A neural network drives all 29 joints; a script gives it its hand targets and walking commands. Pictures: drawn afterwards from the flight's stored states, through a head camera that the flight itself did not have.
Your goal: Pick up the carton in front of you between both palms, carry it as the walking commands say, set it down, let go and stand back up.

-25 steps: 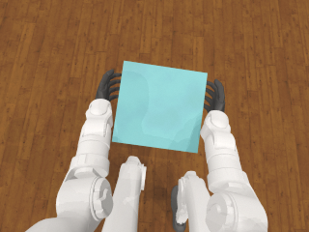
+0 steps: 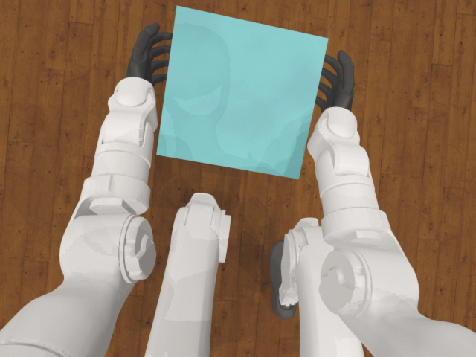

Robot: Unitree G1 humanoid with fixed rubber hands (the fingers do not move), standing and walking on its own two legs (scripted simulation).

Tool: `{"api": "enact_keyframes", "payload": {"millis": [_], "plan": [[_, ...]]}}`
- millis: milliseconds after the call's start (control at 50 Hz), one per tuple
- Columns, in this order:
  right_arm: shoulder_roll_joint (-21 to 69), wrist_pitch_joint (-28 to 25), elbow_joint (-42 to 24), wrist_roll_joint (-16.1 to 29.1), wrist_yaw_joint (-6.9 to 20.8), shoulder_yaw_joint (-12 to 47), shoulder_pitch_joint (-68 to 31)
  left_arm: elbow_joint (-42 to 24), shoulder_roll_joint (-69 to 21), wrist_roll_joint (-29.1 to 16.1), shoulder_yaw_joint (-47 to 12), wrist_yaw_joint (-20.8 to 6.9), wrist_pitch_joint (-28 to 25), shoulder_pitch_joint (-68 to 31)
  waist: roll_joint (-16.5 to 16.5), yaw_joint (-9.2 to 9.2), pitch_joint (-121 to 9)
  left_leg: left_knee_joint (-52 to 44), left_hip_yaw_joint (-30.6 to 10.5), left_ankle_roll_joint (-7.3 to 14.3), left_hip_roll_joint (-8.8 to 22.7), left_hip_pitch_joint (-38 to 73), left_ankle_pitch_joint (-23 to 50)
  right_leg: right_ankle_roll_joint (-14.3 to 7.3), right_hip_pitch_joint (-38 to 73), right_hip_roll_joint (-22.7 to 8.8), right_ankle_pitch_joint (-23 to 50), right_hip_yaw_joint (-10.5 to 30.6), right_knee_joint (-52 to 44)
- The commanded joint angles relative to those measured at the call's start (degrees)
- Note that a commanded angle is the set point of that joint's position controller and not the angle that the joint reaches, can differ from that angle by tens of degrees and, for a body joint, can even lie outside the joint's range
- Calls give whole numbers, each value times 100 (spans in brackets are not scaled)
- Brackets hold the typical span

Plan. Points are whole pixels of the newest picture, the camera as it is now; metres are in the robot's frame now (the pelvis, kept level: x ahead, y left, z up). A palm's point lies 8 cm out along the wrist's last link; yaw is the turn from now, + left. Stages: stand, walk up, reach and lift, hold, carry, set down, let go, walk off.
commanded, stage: set down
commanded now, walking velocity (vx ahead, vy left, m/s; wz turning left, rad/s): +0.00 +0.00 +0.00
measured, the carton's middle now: (236, 106) +0.48 +0.12 -0.21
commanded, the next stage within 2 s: none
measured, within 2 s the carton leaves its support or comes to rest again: rests again in 0.86 s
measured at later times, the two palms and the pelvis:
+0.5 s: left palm (151, 83) +0.49 +0.28 -0.23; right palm (307, 114) +0.50 -0.02 -0.22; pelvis -0.01 +0.00 -0.08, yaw -1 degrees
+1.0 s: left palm (149, 84) +0.49 +0.29 -0.25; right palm (305, 113) +0.51 -0.02 -0.24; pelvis -0.02 -0.01 -0.09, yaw -1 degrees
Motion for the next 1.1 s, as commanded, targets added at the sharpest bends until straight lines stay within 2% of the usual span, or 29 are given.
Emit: {"api": "enact_keyframes", "payload": {"millis": [0,20,60,120,200,300,340,400,520,660,760,1080], "plan": [[4294,-98,-60,404,1440,2767,-3927,-159,-4406,-550,-1955,-1199,-129,-2805,787,546,-6022,-666,19,-170,-548,5662,937,-25,384,656,570,-360,-689],[4279,-67,31,408,1446,2748,-3923,-69,-4273,-534,-1957,-1210,-126,-2957,711,465,-5876,-624,13,-185,-529,5646,1031,-4,234,661,612,-378,-700],[4222,-59,97,458,1445,2674,-4016,-21,-4211,-606,-1962,-1256,-124,-3114,786,495,-5879,-437,77,-198,-523,5538,1245,-14,265,665,672,-379,-560],[4053,-73,179,516,1407,2548,-4221,33,-4084,-788,-2103,-1321,-143,-3497,938,382,-5813,-228,79,-226,-473,5422,1255,-30,238,655,674,-430,-316],[3841,-96,190,670,1388,2516,-4585,174,-3854,-1001,-2237,-1364,-172,-3918,1096,343,-5680,35,47,-238,-408,5351,1274,-50,168,621,658,-463,2],[3772,-148,-45,1020,1391,2791,-5124,239,-3657,-1302,-2421,-1365,-230,-4327,1135,470,-5967,369,23,-226,-340,5593,1570,-49,275,587,807,-516,390],[3897,-161,-235,1149,1386,3019,-5308,61,-3682,-1451,-2463,-1396,-266,-4549,933,601,-6117,431,45,-186,-366,5383,1659,-75,531,568,937,-501,495],[4043,-141,-322,1212,1430,3246,-5340,189,-3712,-1567,-2449,-1424,-262,-4361,688,673,-6018,585,-77,-146,-372,5574,2064,-46,317,590,1021,-530,599],[4005,-82,-17,1043,1557,3038,-5212,785,-3680,-1464,-2160,-1551,-262,-4065,428,675,-4994,728,-47,-42,-325,4741,1656,-72,-105,573,688,-483,581],[3804,-98,348,848,1546,2676,-5244,957,-3383,-1474,-2015,-1709,-368,-4473,280,635,-4439,852,40,24,-245,3953,1256,-107,81,549,649,-401,597],[3580,-79,658,663,1552,2387,-5108,1296,-3141,-1435,-1854,-1781,-395,-4417,193,568,-3938,861,31,66,-213,3582,922,-127,29,538,485,-382,596],[3117,-35,1269,165,1664,1882,-4199,1908,-2510,-1152,-1346,-1892,-429,-3848,-195,484,-3122,904,-81,182,-185,2930,920,-122,-225,443,551,-349,608]]}}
